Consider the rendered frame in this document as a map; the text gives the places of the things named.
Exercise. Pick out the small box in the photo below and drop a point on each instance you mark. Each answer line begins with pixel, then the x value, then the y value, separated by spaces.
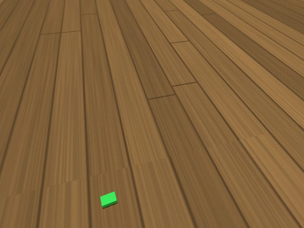
pixel 108 199

